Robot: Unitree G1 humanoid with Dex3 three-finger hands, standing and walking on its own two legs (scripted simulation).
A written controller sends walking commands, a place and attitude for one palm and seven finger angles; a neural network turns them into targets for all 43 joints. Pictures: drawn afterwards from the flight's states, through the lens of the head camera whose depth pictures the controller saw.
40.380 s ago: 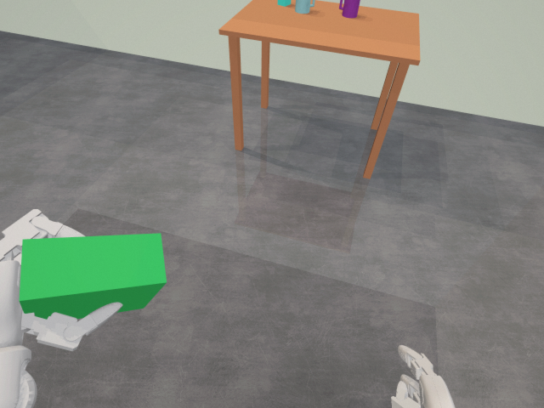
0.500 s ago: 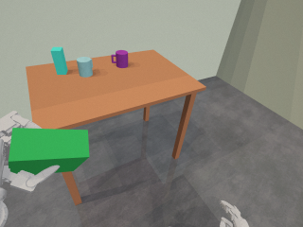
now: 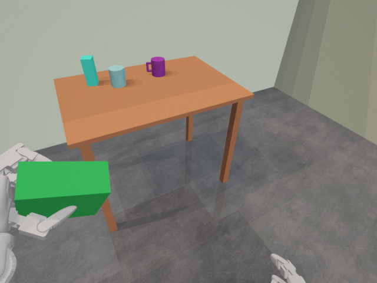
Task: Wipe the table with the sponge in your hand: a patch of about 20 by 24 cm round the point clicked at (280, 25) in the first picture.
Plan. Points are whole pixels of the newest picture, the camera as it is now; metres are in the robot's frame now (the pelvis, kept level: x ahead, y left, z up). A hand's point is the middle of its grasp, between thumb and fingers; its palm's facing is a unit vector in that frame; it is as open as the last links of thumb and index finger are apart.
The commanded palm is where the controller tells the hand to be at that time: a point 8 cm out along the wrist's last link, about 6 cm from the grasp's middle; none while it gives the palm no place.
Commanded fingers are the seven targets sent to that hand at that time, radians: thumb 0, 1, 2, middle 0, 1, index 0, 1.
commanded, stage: stop stepping back and stand still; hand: left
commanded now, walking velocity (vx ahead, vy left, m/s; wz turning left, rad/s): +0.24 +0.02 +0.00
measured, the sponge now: (76, 191) +0.23 +0.21 +0.16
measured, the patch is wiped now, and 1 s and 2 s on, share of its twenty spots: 1.00 1.00 1.00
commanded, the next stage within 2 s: stand and wait in 1.12 s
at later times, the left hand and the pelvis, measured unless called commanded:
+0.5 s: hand (22, 258) +0.12 +0.23 +0.16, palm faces +0.34 -0.87 -0.37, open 9.8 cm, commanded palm +0.07 +0.28 +0.19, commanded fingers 0.00 0.10 1.30 -1.20 -1.60 -1.20 -1.60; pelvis -0.09 +0.00 -0.01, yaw +0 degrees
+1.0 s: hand out of the picture +0.07 +0.29 +0.17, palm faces +0.42 -0.85 -0.33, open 9.8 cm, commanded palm +0.03 +0.33 +0.19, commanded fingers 0.00 0.10 1.30 -1.20 -1.60 -1.20 -1.60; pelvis -0.13 +0.05 +0.01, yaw +1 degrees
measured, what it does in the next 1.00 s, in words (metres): walks backwards: right foot, then left foot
